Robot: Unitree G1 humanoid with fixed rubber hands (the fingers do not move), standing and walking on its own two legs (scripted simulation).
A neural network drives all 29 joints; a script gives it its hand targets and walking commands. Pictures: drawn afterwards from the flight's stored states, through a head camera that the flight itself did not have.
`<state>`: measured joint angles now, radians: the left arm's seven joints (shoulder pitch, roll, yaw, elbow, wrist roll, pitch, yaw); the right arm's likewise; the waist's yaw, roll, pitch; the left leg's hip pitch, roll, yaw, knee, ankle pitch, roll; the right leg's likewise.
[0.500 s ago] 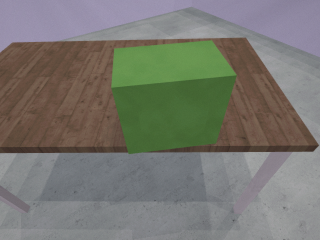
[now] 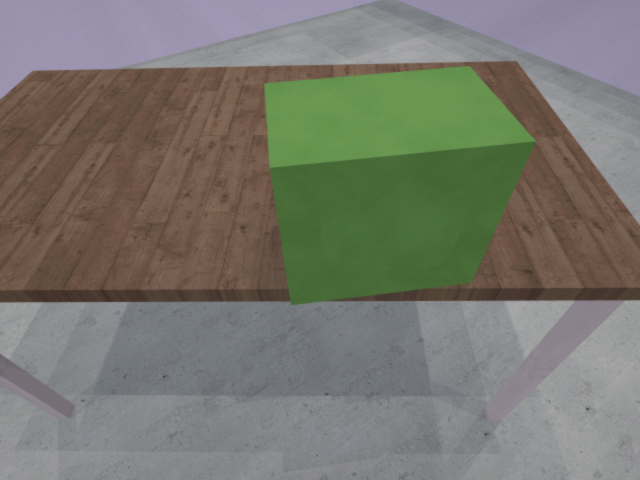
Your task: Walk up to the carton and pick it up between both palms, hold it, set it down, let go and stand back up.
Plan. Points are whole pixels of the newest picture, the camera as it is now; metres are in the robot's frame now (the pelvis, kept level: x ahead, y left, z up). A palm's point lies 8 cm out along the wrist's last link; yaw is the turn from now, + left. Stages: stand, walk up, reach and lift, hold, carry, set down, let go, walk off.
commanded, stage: walk up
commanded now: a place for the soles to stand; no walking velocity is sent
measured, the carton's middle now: (376, 191) +0.49 -0.05 +0.10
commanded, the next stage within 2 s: reach and lift in 1.68 s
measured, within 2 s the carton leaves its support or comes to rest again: neither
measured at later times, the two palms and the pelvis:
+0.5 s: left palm out of the picture +0.15 +0.33 -0.10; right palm out of the picture +0.14 -0.29 -0.09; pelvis +0.05 +0.02 +0.01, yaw -2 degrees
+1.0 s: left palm out of the picture +0.15 +0.31 -0.10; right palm out of the picture +0.10 -0.30 -0.11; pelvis +0.05 +0.01 +0.01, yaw -2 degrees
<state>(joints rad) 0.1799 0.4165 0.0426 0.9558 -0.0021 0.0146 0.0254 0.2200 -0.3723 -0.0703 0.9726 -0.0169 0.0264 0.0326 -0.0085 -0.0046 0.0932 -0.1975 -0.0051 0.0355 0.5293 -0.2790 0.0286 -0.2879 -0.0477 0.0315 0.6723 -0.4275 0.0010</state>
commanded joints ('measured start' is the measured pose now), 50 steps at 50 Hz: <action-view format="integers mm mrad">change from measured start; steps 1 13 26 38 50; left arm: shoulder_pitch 32 -69 -106 -119 -114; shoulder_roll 151 179 159 152 148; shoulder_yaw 15 10 9 12 17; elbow -63 -6 37 61 64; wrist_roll -8 -13 -2 4 2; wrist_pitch -51 -48 -44 -42 -45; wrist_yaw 12 4 13 22 24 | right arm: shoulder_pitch -120 -117 -116 -107 -103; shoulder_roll -236 -224 -205 -189 -170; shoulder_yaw -39 -12 -16 -16 -13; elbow -122 -71 -20 26 54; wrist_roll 21 30 29 25 24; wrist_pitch -32 -56 -48 -44 -47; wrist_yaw -19 -40 -51 -52 -51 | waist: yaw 39 14 6 0 -4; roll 148 49 21 3 -10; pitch -90 -95 -137 -118 -90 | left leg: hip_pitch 42 119 184 172 157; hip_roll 220 171 154 145 141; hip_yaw -174 -91 -52 -59 -62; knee -152 -210 -189 -204 -237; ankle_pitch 347 408 492 428 332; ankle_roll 86 -2 -1 9 4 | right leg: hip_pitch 122 176 192 210 202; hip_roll -1 -71 -76 -80 -81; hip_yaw -14 43 21 33 47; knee -279 -260 -267 -291 -327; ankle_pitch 224 476 580 590 562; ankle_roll -10 -24 -28 -30 -33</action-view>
